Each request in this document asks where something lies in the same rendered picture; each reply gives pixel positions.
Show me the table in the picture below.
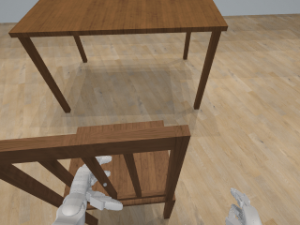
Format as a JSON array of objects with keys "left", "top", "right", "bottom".
[{"left": 8, "top": 0, "right": 228, "bottom": 113}]

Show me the chair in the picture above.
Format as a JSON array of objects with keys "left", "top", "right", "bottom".
[{"left": 0, "top": 120, "right": 191, "bottom": 225}]

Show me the robot right hand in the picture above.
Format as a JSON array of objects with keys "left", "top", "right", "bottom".
[{"left": 225, "top": 187, "right": 262, "bottom": 225}]

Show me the robot left forearm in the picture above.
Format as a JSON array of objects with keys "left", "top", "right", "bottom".
[{"left": 52, "top": 192, "right": 87, "bottom": 225}]

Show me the robot left hand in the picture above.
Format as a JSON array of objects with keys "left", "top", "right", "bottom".
[{"left": 69, "top": 156, "right": 123, "bottom": 211}]

